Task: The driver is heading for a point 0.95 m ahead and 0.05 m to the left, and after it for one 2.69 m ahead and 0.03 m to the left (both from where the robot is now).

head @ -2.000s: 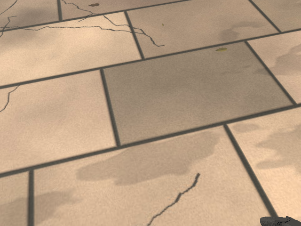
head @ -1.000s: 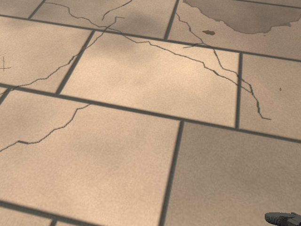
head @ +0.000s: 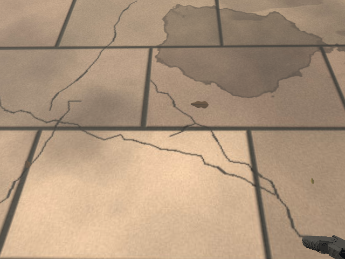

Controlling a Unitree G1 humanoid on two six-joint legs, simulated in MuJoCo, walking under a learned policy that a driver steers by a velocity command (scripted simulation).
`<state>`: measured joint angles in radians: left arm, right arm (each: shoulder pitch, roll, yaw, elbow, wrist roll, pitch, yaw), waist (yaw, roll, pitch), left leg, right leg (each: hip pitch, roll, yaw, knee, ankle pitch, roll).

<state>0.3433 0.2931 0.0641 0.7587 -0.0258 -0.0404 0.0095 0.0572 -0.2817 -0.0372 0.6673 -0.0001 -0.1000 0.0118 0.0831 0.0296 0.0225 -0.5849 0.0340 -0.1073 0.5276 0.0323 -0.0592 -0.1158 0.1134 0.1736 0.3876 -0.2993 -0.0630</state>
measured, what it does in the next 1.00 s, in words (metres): walks ahead: left foot, then right foot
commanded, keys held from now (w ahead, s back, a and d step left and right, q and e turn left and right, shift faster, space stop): w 0.68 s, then w+q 0.32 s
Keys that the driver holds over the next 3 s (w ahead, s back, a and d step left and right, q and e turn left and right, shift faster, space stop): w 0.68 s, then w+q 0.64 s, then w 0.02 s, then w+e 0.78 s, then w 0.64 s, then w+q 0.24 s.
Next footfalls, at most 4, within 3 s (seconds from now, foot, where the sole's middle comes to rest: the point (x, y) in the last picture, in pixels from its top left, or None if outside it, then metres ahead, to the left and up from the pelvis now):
0.08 left None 0.22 0.14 -0.78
0.58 right None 0.47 -0.14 -0.78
1.12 left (177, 184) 0.77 0.10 -0.78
1.62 right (211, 126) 1.10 -0.05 -0.78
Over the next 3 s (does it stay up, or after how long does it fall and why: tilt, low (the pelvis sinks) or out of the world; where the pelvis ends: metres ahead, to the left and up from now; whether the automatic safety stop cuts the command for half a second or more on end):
stays up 1.65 -0.04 0.00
